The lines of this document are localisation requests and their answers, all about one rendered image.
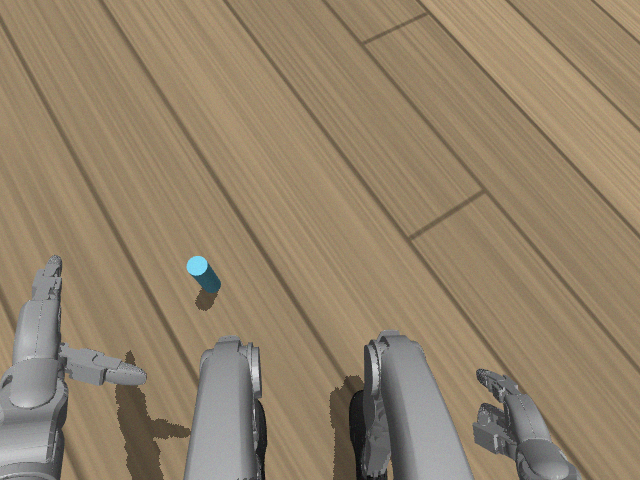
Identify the right robot arm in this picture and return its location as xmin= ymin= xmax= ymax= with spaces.
xmin=515 ymin=439 xmax=582 ymax=480

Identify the right robot hand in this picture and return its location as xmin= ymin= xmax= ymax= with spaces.
xmin=472 ymin=369 xmax=552 ymax=462

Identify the left robot hand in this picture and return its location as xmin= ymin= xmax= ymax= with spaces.
xmin=12 ymin=255 xmax=147 ymax=386

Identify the can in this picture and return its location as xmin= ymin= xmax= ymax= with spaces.
xmin=187 ymin=256 xmax=221 ymax=293

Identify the left robot arm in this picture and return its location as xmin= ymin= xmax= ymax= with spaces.
xmin=0 ymin=358 xmax=69 ymax=480

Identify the right robot foot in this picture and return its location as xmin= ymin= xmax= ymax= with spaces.
xmin=349 ymin=390 xmax=387 ymax=480

